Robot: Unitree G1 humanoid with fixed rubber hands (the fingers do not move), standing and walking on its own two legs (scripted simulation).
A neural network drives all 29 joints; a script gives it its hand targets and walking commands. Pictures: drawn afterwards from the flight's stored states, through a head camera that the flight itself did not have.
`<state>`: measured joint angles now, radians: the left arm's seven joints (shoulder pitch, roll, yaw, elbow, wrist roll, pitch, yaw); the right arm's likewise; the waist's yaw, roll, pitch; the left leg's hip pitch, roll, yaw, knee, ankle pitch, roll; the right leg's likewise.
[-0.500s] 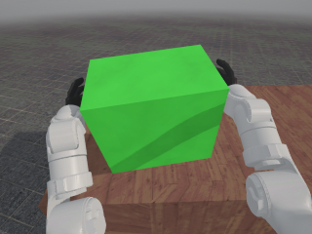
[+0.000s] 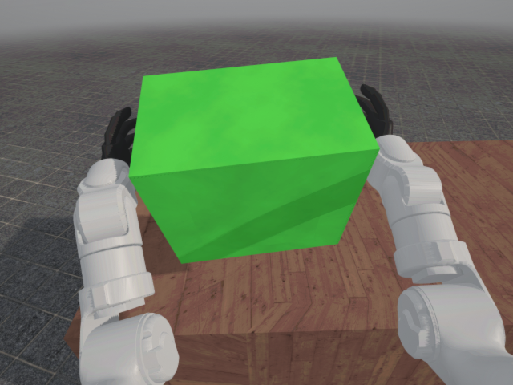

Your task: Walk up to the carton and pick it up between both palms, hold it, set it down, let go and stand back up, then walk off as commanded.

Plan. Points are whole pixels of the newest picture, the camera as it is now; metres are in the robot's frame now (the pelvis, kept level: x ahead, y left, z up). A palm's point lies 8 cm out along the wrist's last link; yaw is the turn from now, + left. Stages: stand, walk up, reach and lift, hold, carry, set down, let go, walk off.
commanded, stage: set down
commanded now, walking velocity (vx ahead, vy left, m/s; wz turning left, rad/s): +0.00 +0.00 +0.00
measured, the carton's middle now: (251, 169) +0.39 +0.01 +0.22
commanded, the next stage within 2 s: none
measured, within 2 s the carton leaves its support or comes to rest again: neither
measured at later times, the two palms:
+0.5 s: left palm (149, 213) +0.38 +0.18 +0.15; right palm (364, 195) +0.39 -0.19 +0.16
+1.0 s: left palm (155, 222) +0.39 +0.18 +0.12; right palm (358, 198) +0.41 -0.19 +0.13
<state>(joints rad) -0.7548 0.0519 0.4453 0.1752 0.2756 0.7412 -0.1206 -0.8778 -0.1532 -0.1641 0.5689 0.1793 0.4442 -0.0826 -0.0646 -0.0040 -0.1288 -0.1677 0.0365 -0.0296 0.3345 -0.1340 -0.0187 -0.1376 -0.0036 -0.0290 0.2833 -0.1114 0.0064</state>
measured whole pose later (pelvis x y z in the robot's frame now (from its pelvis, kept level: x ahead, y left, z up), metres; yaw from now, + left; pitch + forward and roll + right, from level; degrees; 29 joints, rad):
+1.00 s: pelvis +0.03 +0.00 +0.00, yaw +1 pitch -1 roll -1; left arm -0.52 -0.03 0.34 0.26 0.23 0.47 -0.01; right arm -0.66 -0.13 -0.20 0.72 0.09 0.06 0.02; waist -0.04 -0.03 0.00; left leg -0.15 0.04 -0.04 0.32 -0.15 -0.04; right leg -0.13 -0.01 -0.04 0.28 -0.15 0.01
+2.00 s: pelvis +0.04 +0.00 +0.00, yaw +1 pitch +1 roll +0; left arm -0.49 -0.06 0.32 0.39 0.23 0.29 0.03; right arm -0.63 -0.13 -0.25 0.81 0.03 -0.06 0.07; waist -0.02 -0.03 0.04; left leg -0.15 0.04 -0.04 0.32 -0.18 -0.04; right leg -0.13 -0.01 -0.04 0.28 -0.17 0.01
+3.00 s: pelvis +0.04 +0.00 +0.00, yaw +1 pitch +1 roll +0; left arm -0.52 -0.11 0.38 0.49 0.25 0.14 0.02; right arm -0.58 -0.13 -0.33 0.82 -0.04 -0.12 0.10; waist -0.02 -0.03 0.05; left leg -0.15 0.04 -0.03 0.32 -0.17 -0.03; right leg -0.13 -0.01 -0.04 0.28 -0.16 0.01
